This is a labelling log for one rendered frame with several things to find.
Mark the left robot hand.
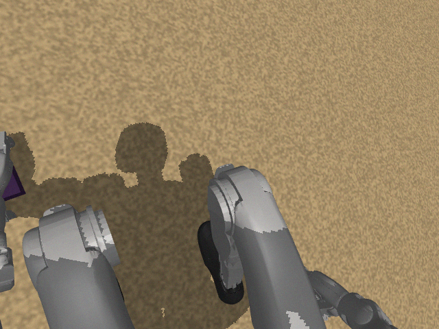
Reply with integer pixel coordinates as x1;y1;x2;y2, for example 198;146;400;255
0;131;16;222

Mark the left robot arm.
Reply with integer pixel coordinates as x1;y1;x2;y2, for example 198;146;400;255
0;196;14;329

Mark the right robot arm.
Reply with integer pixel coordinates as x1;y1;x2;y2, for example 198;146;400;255
337;293;398;329

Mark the small box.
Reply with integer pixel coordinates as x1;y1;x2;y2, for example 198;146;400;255
2;165;26;201

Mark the right robot foot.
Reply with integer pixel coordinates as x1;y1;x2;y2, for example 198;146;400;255
198;221;244;304

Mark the right robot hand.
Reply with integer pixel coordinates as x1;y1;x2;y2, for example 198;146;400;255
304;266;349;321

